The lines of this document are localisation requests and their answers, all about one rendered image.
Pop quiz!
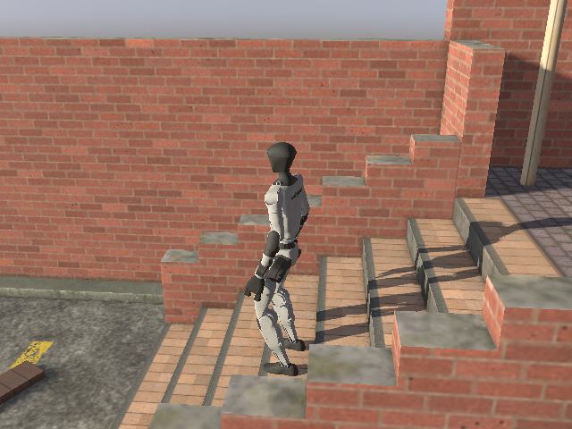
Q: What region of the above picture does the robot left forearm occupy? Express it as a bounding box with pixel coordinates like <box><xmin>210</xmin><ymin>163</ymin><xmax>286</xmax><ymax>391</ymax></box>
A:
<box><xmin>255</xmin><ymin>231</ymin><xmax>280</xmax><ymax>279</ymax></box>

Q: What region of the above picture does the robot shin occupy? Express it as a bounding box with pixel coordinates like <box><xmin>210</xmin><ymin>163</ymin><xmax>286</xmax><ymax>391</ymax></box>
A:
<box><xmin>272</xmin><ymin>290</ymin><xmax>298</xmax><ymax>343</ymax></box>
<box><xmin>257</xmin><ymin>315</ymin><xmax>290</xmax><ymax>368</ymax></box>

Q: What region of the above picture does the right robot shin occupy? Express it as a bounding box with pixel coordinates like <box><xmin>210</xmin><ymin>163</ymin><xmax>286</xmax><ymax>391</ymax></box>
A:
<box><xmin>272</xmin><ymin>290</ymin><xmax>298</xmax><ymax>343</ymax></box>

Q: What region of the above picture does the robot right forearm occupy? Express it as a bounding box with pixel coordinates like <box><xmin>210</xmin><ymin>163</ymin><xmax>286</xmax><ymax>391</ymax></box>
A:
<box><xmin>294</xmin><ymin>213</ymin><xmax>308</xmax><ymax>240</ymax></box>

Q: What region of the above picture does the right robot upper arm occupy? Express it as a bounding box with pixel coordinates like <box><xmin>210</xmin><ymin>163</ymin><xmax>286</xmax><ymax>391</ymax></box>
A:
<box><xmin>292</xmin><ymin>173</ymin><xmax>310</xmax><ymax>217</ymax></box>

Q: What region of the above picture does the left robot hand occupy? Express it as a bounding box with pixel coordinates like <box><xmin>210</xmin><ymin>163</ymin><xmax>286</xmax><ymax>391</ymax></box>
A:
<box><xmin>244</xmin><ymin>275</ymin><xmax>265</xmax><ymax>302</ymax></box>

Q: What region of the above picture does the left robot upper arm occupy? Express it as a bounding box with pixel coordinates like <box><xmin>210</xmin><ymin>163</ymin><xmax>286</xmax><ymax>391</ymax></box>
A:
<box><xmin>265</xmin><ymin>187</ymin><xmax>284</xmax><ymax>242</ymax></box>

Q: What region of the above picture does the left robot shin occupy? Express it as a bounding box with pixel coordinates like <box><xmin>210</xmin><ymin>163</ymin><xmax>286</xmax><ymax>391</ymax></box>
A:
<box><xmin>257</xmin><ymin>315</ymin><xmax>290</xmax><ymax>368</ymax></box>

